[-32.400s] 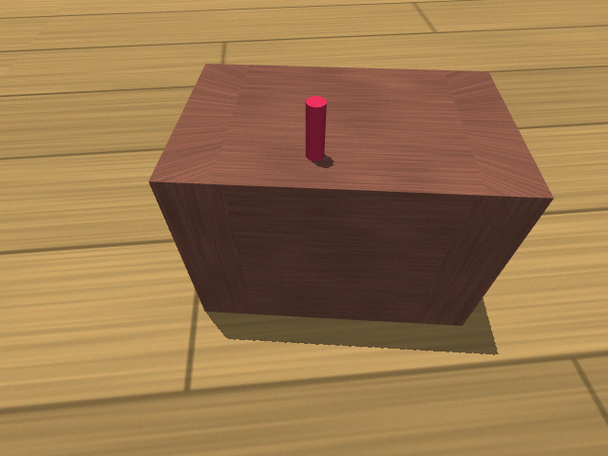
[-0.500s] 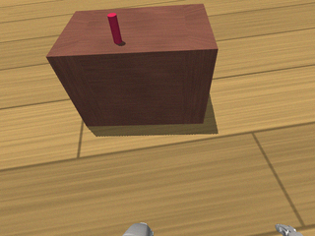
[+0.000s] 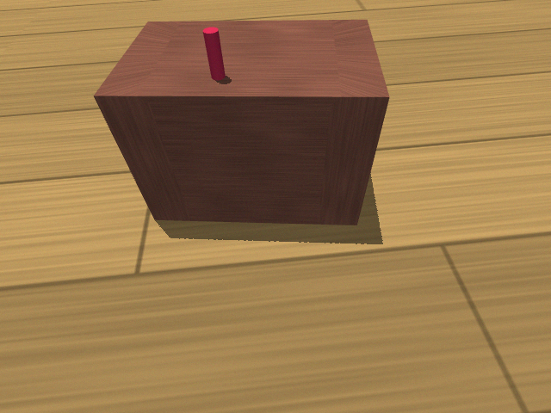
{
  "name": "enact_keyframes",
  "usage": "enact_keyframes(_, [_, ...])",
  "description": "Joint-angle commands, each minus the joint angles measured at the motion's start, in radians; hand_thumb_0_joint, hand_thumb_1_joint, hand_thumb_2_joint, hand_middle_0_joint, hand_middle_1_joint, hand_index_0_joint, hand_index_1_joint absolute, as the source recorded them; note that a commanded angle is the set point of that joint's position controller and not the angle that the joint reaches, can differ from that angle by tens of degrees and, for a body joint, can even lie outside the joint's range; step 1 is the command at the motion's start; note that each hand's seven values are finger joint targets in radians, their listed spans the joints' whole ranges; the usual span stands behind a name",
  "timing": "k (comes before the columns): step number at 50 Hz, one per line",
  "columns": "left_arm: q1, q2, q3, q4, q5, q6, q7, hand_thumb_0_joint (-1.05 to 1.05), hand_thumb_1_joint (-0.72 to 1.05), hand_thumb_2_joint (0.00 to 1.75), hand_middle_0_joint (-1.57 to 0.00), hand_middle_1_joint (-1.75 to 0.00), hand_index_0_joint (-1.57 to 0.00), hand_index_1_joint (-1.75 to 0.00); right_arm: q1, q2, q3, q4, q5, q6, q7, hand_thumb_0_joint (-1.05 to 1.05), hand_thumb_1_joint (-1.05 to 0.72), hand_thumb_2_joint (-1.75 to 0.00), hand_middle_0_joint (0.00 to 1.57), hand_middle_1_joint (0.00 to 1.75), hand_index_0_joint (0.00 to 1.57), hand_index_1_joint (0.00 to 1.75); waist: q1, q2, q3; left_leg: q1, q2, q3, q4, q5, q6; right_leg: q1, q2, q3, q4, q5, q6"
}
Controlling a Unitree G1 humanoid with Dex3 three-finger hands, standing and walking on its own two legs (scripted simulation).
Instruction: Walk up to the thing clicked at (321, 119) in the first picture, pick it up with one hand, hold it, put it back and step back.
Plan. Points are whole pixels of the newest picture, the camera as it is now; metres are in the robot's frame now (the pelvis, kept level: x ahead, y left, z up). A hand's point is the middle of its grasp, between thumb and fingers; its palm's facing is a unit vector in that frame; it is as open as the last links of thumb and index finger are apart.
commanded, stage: step back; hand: left
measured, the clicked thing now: (214, 54) +1.15 +0.21 -0.03
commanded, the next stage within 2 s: stand in 0.48 s
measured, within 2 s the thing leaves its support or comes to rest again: neither
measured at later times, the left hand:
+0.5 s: hand out of the picture +0.11 +0.30 -0.15, palm faces +0.02 -0.94 -0.35, open 7.3 cm
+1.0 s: hand out of the picture +0.12 +0.28 -0.13, palm faces -0.04 -0.94 -0.33, open 7.3 cm
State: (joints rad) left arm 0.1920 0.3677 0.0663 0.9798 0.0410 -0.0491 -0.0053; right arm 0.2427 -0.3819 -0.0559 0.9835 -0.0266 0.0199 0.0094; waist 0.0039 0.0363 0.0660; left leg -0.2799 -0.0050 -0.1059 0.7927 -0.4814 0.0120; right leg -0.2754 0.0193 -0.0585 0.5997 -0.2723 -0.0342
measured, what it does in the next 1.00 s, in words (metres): steps on the spot: left foot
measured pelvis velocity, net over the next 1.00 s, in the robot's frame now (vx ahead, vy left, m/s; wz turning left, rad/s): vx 0.04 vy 0.03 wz -0.01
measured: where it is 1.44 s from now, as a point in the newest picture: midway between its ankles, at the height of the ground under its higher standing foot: outside the picture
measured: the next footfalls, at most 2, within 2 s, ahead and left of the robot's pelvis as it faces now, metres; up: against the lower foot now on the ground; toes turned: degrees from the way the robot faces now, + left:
left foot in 0.22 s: +0.11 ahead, +0.16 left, +0.00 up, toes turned +1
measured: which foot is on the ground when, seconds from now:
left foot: up 0.00-0.20, down 0.22-1.00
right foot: down 0.00-1.00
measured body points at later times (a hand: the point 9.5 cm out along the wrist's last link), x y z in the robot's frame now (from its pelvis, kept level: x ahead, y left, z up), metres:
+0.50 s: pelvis +0.04 +0.04 +0.01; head +0.06 +0.05 +0.46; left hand +0.11 +0.35 -0.13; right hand +0.15 -0.25 -0.12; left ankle +0.07 +0.16 -0.73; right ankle +0.03 -0.10 -0.73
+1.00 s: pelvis +0.04 +0.03 +0.02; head +0.05 +0.03 +0.47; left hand +0.13 +0.33 -0.11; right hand +0.12 -0.27 -0.11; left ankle +0.07 +0.16 -0.73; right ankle +0.03 -0.10 -0.73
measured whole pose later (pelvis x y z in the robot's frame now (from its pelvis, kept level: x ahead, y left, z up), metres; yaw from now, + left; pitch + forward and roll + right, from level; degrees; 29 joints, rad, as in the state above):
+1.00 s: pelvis +0.04 +0.03 +0.02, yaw +0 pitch -3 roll +0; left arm 0.09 0.35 0.00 1.14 0.02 -0.03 -0.01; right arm 0.08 -0.34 -0.02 1.14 -0.01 -0.01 0.02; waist 0.00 -0.01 0.06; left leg -0.15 0.03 0.01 0.33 -0.14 -0.02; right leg -0.09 -0.03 -0.02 0.33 -0.19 0.02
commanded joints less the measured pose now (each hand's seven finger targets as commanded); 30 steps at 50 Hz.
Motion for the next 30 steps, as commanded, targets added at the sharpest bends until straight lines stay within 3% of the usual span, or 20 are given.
enact_keyframes(1, [-0.053,0.296,0.072,-0.092,-0.008,-0.025,0.021,0.00,0.90,0.90,-0.20,-0.30,-0.20,-0.30,-0.004,-0.205,-0.042,-0.065,0.005,-0.031,-0.019,0.00,-0.90,-0.90,0.20,0.30,0.20,0.30,0.016,-0.077,0.032,-0.220,0.036,-0.063,0.169,-0.042,0.001,0.064,-0.377,0.472,-0.329,-0.169,-0.189])
enact_keyframes(2, [-0.053,0.266,0.059,-0.090,-0.012,-0.029,0.023,0.00,0.90,0.90,-0.20,-0.30,-0.20,-0.30,-0.007,-0.187,-0.037,-0.051,0.008,-0.033,-0.016,0.00,-0.90,-0.90,0.20,0.30,0.20,0.30,0.013,-0.092,0.016,-0.199,0.029,-0.059,0.126,-0.003,0.002,0.078,-0.316,0.377,-0.305,-0.044,-0.152])
enact_keyframes(3, [-0.053,0.266,0.055,-0.078,-0.014,-0.030,0.024,0.00,0.90,0.90,-0.20,-0.30,-0.20,-0.30,-0.001,-0.176,-0.035,-0.043,0.007,-0.033,-0.014,0.00,-0.90,-0.90,0.20,0.30,0.20,0.30,0.012,-0.121,0.005,-0.179,0.026,-0.045,0.104,0.023,-0.001,0.070,-0.289,0.318,-0.282,0.048,-0.135])
enact_keyframes(6, [-0.073,0.277,0.056,-0.078,-0.009,-0.026,0.021,0.00,0.90,0.90,-0.20,-0.30,-0.20,-0.30,-0.005,-0.161,-0.028,-0.041,0.004,-0.033,-0.010,0.00,-0.90,-0.90,0.20,0.30,0.20,0.30,0.014,-0.174,-0.032,-0.085,0.038,0.045,-0.039,0.048,-0.017,0.048,-0.291,0.233,-0.225,0.229,-0.142])
enact_keyframes(8, [-0.111,0.264,0.046,-0.083,-0.017,-0.016,0.021,0.00,0.90,0.90,-0.20,-0.30,-0.20,-0.30,-0.003,-0.149,-0.028,-0.028,0.003,-0.036,-0.012,0.00,-0.90,-0.90,0.20,0.30,0.20,0.30,0.001,-0.198,-0.054,0.003,0.026,0.107,-0.146,0.106,-0.018,0.021,-0.268,0.170,-0.169,0.327,-0.122])
enact_keyframes(9, [-0.120,0.260,0.041,-0.084,-0.022,-0.007,0.020,0.00,0.90,0.90,-0.20,-0.30,-0.20,-0.30,0.002,-0.147,-0.028,-0.018,0.003,-0.040,-0.014,0.00,-0.90,-0.90,0.20,0.30,0.20,0.30,-0.012,-0.195,-0.068,0.053,0.013,0.130,-0.236,0.181,-0.015,0.009,-0.247,0.149,-0.116,0.361,-0.106])
enact_keyframes(11, [-0.100,0.234,0.028,-0.081,-0.030,0.009,0.020,0.00,0.90,0.90,-0.20,-0.30,-0.20,-0.30,-0.005,-0.158,-0.034,-0.005,0.000,-0.044,-0.022,0.00,-0.90,-0.90,0.20,0.30,0.20,0.30,-0.015,-0.131,-0.085,0.118,0.013,0.103,-0.329,0.401,0.002,0.000,-0.187,0.109,-0.014,0.354,-0.043])
enact_keyframes(12, [-0.082,0.217,0.021,-0.082,-0.034,0.013,0.022,0.00,0.90,0.90,-0.20,-0.30,-0.20,-0.30,-0.023,-0.186,-0.040,-0.010,-0.004,-0.046,-0.027,0.00,-0.90,-0.90,0.20,0.30,0.20,0.30,-0.002,-0.074,-0.107,0.147,0.083,0.029,-0.318,0.517,0.030,-0.021,-0.156,0.092,0.026,0.305,-0.020])
enact_keyframes(13, [-0.066,0.195,0.015,-0.076,-0.042,0.019,0.021,0.00,0.90,0.90,-0.20,-0.30,-0.20,-0.30,-0.064,-0.221,-0.040,-0.020,-0.007,-0.050,-0.031,0.00,-0.90,-0.90,0.20,0.30,0.20,0.30,0.020,0.000,-0.124,0.112,0.183,-0.090,-0.343,0.531,0.072,-0.020,-0.100,0.073,0.039,0.163,0.007])
enact_keyframes(14, [-0.057,0.207,0.018,-0.055,-0.050,0.030,0.022,0.00,0.90,0.90,-0.20,-0.30,-0.20,-0.30,-0.131,-0.257,-0.039,-0.033,0.004,-0.047,-0.029,0.00,-0.90,-0.90,0.20,0.30,0.20,0.30,0.035,0.044,-0.129,-0.008,0.248,-0.152,-0.368,0.405,0.146,0.054,-0.051,0.044,0.059,-0.067,0.015])
enact_keyframes(15, [-0.058,0.210,0.019,-0.036,-0.045,0.035,0.024,0.00,0.90,0.90,-0.20,-0.30,-0.20,-0.30,-0.172,-0.266,-0.040,-0.036,0.001,-0.042,-0.025,0.00,-0.90,-0.90,0.20,0.30,0.20,0.30,0.037,0.080,-0.091,-0.109,0.266,-0.168,-0.402,0.294,0.162,0.128,-0.048,0.045,0.054,-0.161,0.009])
enact_keyframes(16, [-0.065,0.201,0.015,-0.024,-0.037,0.033,0.022,0.00,0.90,0.90,-0.20,-0.30,-0.20,-0.30,-0.187,-0.247,-0.034,-0.024,-0.002,-0.038,-0.024,0.00,-0.90,-0.90,0.20,0.30,0.20,0.30,0.042,0.075,-0.068,-0.132,0.242,-0.138,-0.412,0.255,0.131,0.147,-0.052,0.056,-0.004,-0.134,0.004])
enact_keyframes(18, [-0.045,0.219,0.020,-0.008,-0.032,0.022,0.018,0.00,0.90,0.90,-0.20,-0.30,-0.20,-0.30,-0.209,-0.205,-0.016,-0.023,0.003,-0.038,-0.024,0.00,-0.90,-0.90,0.20,0.30,0.20,0.30,0.047,0.051,-0.080,-0.089,0.164,-0.056,-0.351,0.288,0.060,0.135,-0.102,0.102,-0.101,0.009,-0.012])
enact_keyframes(20, [-0.074,0.244,0.021,-0.002,-0.033,0.018,0.015,0.00,0.90,0.90,-0.20,-0.30,-0.20,-0.30,-0.192,-0.188,-0.013,-0.003,0.004,-0.038,-0.022,0.00,-0.90,-0.90,0.20,0.30,0.20,0.30,0.020,0.031,-0.077,-0.023,0.119,-0.020,-0.334,0.250,0.028,0.068,-0.141,0.163,-0.143,0.034,-0.026])
enact_keyframes(23, [-0.112,0.218,0.010,0.004,-0.037,0.017,0.015,0.00,0.90,0.90,-0.20,-0.30,-0.20,-0.30,-0.198,-0.199,-0.012,0.024,0.000,-0.046,-0.018,0.00,-0.90,-0.90,0.20,0.30,0.20,0.30,0.015,0.066,-0.113,0.028,0.159,-0.051,-0.394,0.373,0.045,0.107,-0.106,0.099,-0.106,0.111,-0.007])
enact_keyframes(24, [-0.071,0.159,-0.020,0.040,-0.046,0.018,0.008,0.00,0.90,0.90,-0.20,-0.30,-0.20,-0.30,-0.201,-0.205,-0.005,0.026,0.011,-0.057,-0.013,0.00,-0.90,-0.90,0.20,0.30,0.20,0.30,0.021,0.090,-0.141,0.076,0.174,-0.067,-0.425,0.401,0.044,0.128,-0.111,0.110,-0.152,0.105,0.009])
enact_keyframes(28, [-0.110,0.205,-0.019,0.061,-0.039,0.007,0.010,0.00,0.90,0.90,-0.20,-0.30,-0.20,-0.30,-0.209,-0.179,-0.002,0.045,0.021,-0.068,-0.013,0.00,-0.90,-0.90,0.20,0.30,0.20,0.30,0.002,0.001,-0.162,0.183,0.151,-0.005,-0.389,0.621,0.022,0.152,-0.140,0.113,-0.196,0.288,0.012])
enact_keyframes(30, [-0.121,0.206,-0.024,0.069,-0.037,0.004,0.011,0.00,0.90,0.90,-0.20,-0.30,-0.20,-0.30,-0.206,-0.177,0.001,0.054,0.024,-0.064,-0.013,0.00,-0.90,-0.90,0.20,0.30,0.20,0.30,-0.006,-0.028,-0.153,0.189,0.145,0.008,-0.397,0.619,0.018,0.163,-0.147,0.113,-0.220,0.332,0.017])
